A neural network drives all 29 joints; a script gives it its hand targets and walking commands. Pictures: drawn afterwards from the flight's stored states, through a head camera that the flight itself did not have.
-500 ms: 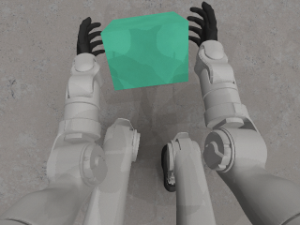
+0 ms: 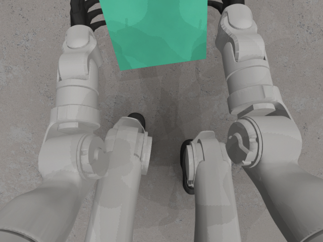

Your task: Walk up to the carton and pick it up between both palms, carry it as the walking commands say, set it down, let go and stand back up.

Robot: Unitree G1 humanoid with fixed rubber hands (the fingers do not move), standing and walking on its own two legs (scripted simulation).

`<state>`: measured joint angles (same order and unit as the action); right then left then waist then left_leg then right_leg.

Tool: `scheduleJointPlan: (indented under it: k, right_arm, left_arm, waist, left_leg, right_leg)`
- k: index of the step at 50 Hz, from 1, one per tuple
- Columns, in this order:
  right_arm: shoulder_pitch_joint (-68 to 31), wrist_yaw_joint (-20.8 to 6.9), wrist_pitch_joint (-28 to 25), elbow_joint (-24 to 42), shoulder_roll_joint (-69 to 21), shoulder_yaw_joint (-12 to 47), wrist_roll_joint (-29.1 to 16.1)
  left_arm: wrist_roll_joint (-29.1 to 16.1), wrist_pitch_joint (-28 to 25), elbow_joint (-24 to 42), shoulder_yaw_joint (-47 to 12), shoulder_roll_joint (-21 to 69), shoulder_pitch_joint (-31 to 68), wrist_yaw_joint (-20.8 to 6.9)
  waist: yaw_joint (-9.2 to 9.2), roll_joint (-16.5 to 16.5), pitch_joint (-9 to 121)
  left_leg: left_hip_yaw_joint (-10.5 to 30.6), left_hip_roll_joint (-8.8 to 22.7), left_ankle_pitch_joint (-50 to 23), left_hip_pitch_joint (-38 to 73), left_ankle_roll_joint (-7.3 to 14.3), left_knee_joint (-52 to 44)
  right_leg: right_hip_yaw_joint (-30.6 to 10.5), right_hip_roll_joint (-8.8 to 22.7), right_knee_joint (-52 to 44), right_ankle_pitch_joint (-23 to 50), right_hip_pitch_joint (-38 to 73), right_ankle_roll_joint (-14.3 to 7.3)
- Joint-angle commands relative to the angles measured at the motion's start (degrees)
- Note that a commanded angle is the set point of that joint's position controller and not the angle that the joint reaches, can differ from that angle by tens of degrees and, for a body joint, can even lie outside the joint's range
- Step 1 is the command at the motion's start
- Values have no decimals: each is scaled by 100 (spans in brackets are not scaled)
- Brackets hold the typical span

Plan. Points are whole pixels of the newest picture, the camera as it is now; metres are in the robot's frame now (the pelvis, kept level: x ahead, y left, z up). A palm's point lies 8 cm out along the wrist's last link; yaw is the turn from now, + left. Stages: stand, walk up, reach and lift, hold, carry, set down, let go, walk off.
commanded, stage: set down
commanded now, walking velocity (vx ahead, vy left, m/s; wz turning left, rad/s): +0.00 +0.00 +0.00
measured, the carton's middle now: (157, 16) +0.55 +0.10 -0.26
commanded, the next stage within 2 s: none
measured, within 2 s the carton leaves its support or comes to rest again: neither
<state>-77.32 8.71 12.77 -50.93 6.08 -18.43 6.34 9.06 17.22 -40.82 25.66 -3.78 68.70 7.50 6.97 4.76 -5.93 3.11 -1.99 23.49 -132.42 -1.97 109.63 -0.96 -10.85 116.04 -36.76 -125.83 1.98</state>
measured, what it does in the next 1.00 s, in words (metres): stands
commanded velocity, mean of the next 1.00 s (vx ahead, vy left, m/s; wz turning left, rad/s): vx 0.00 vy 0.00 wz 0.00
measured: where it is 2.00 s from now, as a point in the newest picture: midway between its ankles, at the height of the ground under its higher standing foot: (161, 163)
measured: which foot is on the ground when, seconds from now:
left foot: down 0.00-1.00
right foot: down 0.00-1.00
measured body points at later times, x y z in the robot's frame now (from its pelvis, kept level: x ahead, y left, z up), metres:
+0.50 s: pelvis -0.01 +0.00 -0.03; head +0.35 +0.03 +0.23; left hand +0.51 +0.24 -0.19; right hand +0.58 -0.04 -0.19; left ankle +0.14 +0.13 -0.39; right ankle +0.08 -0.11 -0.39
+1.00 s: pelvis +0.01 -0.01 -0.03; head +0.37 +0.03 +0.23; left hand +0.51 +0.25 -0.20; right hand +0.59 -0.04 -0.19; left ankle +0.14 +0.13 -0.39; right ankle +0.08 -0.11 -0.39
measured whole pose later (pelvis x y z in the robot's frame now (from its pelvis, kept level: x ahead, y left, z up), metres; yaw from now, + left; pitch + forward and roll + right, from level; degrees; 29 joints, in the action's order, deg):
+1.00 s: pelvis +0.01 -0.01 -0.03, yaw +0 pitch +44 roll +1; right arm -84.5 4.5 10.0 -59.5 8.8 -18.2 8.6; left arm 11.5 12.2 -51.2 32.8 -9.1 76.7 -1.0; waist 8.2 4.2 -11.6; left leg 2.5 0.1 26.7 -133.6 -2.5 116.5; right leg -1.0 -13.2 123.2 -38.9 -128.1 1.4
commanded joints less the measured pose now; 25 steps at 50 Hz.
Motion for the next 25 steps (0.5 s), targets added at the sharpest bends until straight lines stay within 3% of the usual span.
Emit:
scheduleJointPlan:
  k: [1,4,8,11,14,20,23,25]
  right_arm:
    - [-2953,-1417,-70,65,-5608,2634,-716]
    - [-3203,-1337,-89,244,-5564,2858,-861]
    - [-3745,-1234,-118,524,-5342,3034,-979]
    - [-3586,-1319,-7,-97,-5170,2814,-807]
    - [-3404,-1485,34,-699,-5118,2422,-657]
    - [-3417,-1582,-57,-918,-5069,2104,-580]
    - [-3544,-1559,-120,-801,-5014,2180,-622]
    - [-3535,-1522,-123,-771,-4918,2216,-557]
  left_arm:
    - [-891,-526,735,-2614,4105,4190,-1537]
    - [-1045,-562,844,-2695,3960,4351,-1562]
    - [-1489,-590,863,-2815,4046,4673,-1610]
    - [-1443,-533,490,-2612,3863,4783,-1679]
    - [-1273,-506,152,-2483,3812,4865,-1766]
    - [-848,-465,-544,-2003,3708,4526,-1887]
    - [-687,-470,-816,-1699,3645,4240,-1894]
    - [-621,-471,-1006,-1530,3584,4084,-1923]
  waist:
    - [650,188,7596]
    - [687,292,7967]
    - [554,389,8375]
    - [484,586,7431]
    - [439,429,6194]
    - [713,426,4686]
    - [912,629,4703]
    - [927,828,4760]
  left_leg:
    - [-757,-372,-2295,5911,63,-32]
    - [-793,-334,-2399,5888,55,129]
    - [-847,-303,-2450,5883,29,365]
    - [-820,-244,-1863,5430,51,393]
    - [-807,-190,-1435,4968,91,405]
    - [-772,-180,-1279,4400,239,424]
    - [-720,-172,-1415,4347,285,478]
    - [-690,-159,-1372,4238,303,508]
  right_leg:
    - [169,-204,-1084,1619,1798,-67]
    - [173,-175,-927,1798,2141,-57]
    - [195,-113,-744,1929,2654,-85]
    - [201,-53,-699,1418,2463,-100]
    - [174,-41,-652,1002,1937,-175]
    - [148,-83,-730,761,1003,-188]
    - [167,-79,-712,834,917,-154]
    - [174,-45,-714,837,1000,-136]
